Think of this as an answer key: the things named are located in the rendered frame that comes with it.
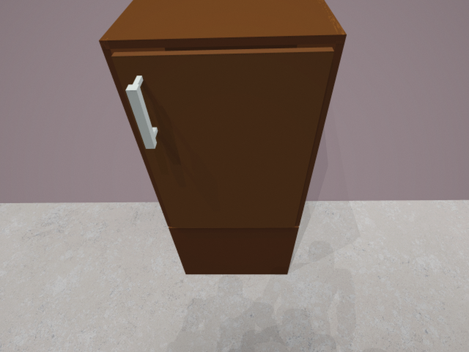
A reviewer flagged cupboard door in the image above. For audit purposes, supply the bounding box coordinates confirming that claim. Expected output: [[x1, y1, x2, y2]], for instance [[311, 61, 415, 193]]
[[111, 47, 334, 228]]

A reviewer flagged handle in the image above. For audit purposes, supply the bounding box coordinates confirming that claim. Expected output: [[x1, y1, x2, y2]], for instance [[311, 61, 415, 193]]
[[125, 76, 158, 149]]

